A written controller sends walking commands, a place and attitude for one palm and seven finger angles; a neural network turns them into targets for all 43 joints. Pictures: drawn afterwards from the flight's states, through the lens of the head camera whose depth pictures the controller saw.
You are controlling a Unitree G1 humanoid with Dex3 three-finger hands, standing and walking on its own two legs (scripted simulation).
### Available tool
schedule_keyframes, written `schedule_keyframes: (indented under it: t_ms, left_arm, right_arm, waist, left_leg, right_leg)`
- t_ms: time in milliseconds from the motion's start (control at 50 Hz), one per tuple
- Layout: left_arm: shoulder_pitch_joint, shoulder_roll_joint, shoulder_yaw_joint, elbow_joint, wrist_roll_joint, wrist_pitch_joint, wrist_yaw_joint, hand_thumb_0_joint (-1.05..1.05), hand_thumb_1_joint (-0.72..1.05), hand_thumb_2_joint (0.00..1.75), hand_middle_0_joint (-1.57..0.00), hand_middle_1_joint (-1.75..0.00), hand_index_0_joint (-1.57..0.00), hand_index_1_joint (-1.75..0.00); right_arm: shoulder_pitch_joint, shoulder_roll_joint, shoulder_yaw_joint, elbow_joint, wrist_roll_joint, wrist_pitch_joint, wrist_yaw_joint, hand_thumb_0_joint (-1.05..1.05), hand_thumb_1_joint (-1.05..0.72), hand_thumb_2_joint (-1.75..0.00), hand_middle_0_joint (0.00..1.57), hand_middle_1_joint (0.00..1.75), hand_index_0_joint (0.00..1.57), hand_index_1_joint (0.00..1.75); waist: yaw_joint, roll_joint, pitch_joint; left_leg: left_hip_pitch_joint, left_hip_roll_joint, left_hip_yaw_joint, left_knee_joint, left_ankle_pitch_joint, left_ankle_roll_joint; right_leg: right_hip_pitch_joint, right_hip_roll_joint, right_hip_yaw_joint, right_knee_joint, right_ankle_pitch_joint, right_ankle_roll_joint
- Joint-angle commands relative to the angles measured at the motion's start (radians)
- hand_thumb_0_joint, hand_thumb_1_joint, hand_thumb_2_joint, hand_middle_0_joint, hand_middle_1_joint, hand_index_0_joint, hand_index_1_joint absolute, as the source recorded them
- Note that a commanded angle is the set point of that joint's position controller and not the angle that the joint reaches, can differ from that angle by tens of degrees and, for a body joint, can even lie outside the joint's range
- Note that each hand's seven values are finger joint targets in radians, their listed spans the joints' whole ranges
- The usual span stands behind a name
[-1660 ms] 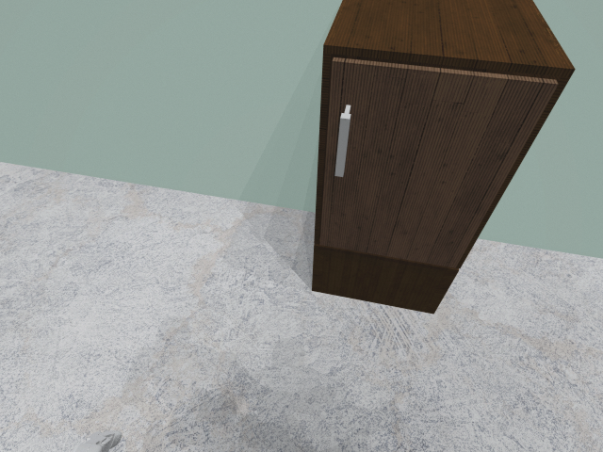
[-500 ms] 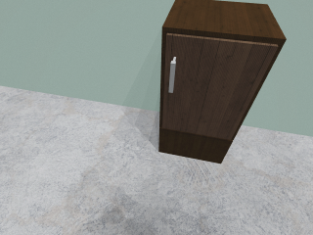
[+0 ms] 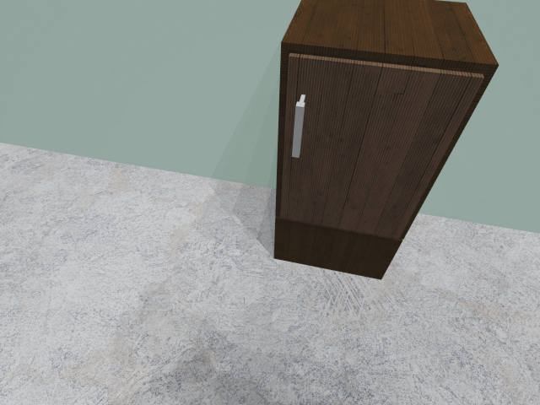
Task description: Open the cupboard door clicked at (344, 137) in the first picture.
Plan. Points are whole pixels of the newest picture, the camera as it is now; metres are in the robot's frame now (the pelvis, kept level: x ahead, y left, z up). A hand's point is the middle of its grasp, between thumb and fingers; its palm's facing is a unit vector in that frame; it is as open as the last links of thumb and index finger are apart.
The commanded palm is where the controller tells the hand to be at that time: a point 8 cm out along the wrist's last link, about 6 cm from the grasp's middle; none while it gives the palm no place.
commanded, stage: turn to face it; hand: left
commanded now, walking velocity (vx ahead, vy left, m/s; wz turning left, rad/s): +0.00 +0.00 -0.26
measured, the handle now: (299, 126) +0.77 -0.03 -0.03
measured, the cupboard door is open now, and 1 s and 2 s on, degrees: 0 0 0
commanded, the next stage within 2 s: take the last steps up to it in 0.22 s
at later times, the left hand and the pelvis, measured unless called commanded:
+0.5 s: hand out of the picture +0.06 +0.18 -0.18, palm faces -0.11 -0.97 -0.21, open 7.4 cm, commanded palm none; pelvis +0.00 -0.01 -0.02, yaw -7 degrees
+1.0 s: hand out of the picture +0.07 +0.14 -0.20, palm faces -0.09 -0.99 -0.11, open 7.4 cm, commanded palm none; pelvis +0.14 -0.02 -0.02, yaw -12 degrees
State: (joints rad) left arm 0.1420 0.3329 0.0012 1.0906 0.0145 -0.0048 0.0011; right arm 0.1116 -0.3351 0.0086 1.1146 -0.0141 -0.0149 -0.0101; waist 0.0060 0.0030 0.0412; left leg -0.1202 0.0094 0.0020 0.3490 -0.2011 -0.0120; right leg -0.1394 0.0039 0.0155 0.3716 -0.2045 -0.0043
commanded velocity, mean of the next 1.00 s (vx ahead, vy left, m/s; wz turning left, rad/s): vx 0.17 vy -0.06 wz -0.16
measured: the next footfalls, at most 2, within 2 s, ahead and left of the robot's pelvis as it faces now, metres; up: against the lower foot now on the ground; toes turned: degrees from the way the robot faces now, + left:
left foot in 0.98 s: +0.26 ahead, +0.05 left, +0.00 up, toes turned -5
right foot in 1.46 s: +0.25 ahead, -0.19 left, +0.00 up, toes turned -19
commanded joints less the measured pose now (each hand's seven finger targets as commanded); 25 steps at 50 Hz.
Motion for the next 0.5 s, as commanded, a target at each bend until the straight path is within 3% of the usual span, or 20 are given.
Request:
schedule_keyframes:
  t_ms: [0, 100, 300, 320, 360, 400, 440, 460, 480]
  left_arm:
    - [-0.034, 0.187, 0.042, -0.069, -0.002, -0.011, 0.008, 0.00, 0.90, 0.90, -0.20, -0.30, -0.20, -0.30]
    - [0.017, 0.112, 0.033, -0.082, -0.001, 0.012, 0.012, 0.00, 0.90, 0.90, -0.20, -0.30, -0.20, -0.30]
    - [0.078, 0.064, 0.047, -0.143, 0.005, 0.023, 0.013, 0.00, 0.90, 0.90, -0.20, -0.30, -0.20, -0.30]
    - [0.092, 0.058, 0.049, -0.142, 0.007, 0.023, 0.010, 0.00, 0.90, 0.90, -0.20, -0.30, -0.20, -0.30]
    - [0.105, 0.044, 0.055, -0.151, 0.012, 0.028, -0.003, 0.00, 0.90, 0.90, -0.20, -0.30, -0.20, -0.30]
    - [0.114, 0.023, 0.064, -0.164, 0.017, 0.028, -0.014, 0.00, 0.90, 0.90, -0.20, -0.30, -0.20, -0.30]
    - [0.127, -0.028, 0.070, -0.170, 0.017, 0.022, -0.026, 0.00, 0.90, 0.90, -0.20, -0.30, -0.20, -0.30]
    - [0.122, -0.045, 0.072, -0.172, 0.019, 0.021, -0.032, 0.00, 0.90, 0.90, -0.20, -0.30, -0.20, -0.30]
    - [0.141, -0.054, 0.075, -0.168, 0.019, 0.017, -0.036, 0.00, 0.90, 0.90, -0.20, -0.30, -0.20, -0.30]
  right_arm:
    - [-0.018, -0.177, -0.045, -0.066, 0.005, -0.017, -0.013, 0.00, -0.90, -0.90, 0.20, 0.30, 0.20, 0.30]
    - [0.031, -0.098, -0.040, -0.081, 0.003, -0.002, -0.016, 0.00, -0.90, -0.90, 0.20, 0.30, 0.20, 0.30]
    - [0.079, -0.058, -0.063, -0.124, 0.004, 0.007, -0.022, 0.00, -0.90, -0.90, 0.20, 0.30, 0.20, 0.30]
    - [0.092, -0.054, -0.063, -0.122, 0.001, 0.008, -0.021, 0.00, -0.90, -0.90, 0.20, 0.30, 0.20, 0.30]
    - [0.104, -0.061, -0.072, -0.123, -0.006, 0.010, -0.015, 0.00, -0.90, -0.90, 0.20, 0.30, 0.20, 0.30]
    - [0.126, -0.080, -0.084, -0.125, -0.012, 0.010, -0.012, 0.00, -0.90, -0.90, 0.20, 0.30, 0.20, 0.30]
    - [0.144, -0.113, -0.099, -0.118, -0.011, -0.001, -0.014, 0.00, -0.90, -0.90, 0.20, 0.30, 0.20, 0.30]
    - [0.144, -0.113, -0.104, -0.119, -0.012, -0.007, -0.014, 0.00, -0.90, -0.90, 0.20, 0.30, 0.20, 0.30]
    - [0.132, -0.103, -0.102, -0.120, -0.015, -0.011, -0.016, 0.00, -0.90, -0.90, 0.20, 0.30, 0.20, 0.30]
  waist:
    - [-0.008, -0.006, -0.068]
    - [-0.012, -0.017, -0.068]
    - [-0.006, 0.012, -0.070]
    - [-0.006, -0.004, -0.079]
    - [-0.004, 0.012, -0.019]
    - [-0.010, 0.068, 0.055]
    - [-0.009, 0.154, 0.049]
    - [-0.010, 0.171, 0.054]
    - [0.001, 0.146, 0.056]
  left_leg:
    - [0.015, 0.118, -0.060, -0.017, 0.122, 0.025]
    - [0.000, 0.119, -0.026, 0.028, 0.104, 0.012]
    - [-0.052, 0.144, -0.010, 0.086, 0.045, 0.028]
    - [-0.049, 0.147, -0.015, 0.078, -0.065, 0.030]
    - [-0.087, 0.160, -0.054, 0.025, -0.357, 0.049]
    - [-0.109, 0.210, -0.129, -0.045, -0.532, 0.087]
    - [-0.138, 0.340, -0.232, -0.133, -0.575, 0.151]
    - [-0.160, 0.367, -0.229, -0.144, -0.532, 0.166]
    - [-0.176, 0.357, -0.181, -0.109, -0.467, 0.156]
  right_leg:
    - [-0.022, -0.112, 0.120, -0.028, 0.189, -0.030]
    - [-0.066, -0.102, 0.143, 0.018, 0.207, -0.023]
    - [-0.134, -0.063, 0.158, 0.125, 0.192, -0.026]
    - [-0.138, -0.052, 0.158, 0.118, 0.076, -0.029]
    - [-0.208, -0.019, 0.161, 0.099, -0.258, -0.035]
    - [-0.308, 0.029, 0.120, 0.170, -0.373, -0.031]
    - [-0.287, 0.048, -0.013, 0.386, -0.241, -0.016]
    - [-0.271, 0.015, -0.040, 0.416, -0.229, -0.010]
    - [-0.228, -0.010, -0.044, 0.369, -0.242, -0.010]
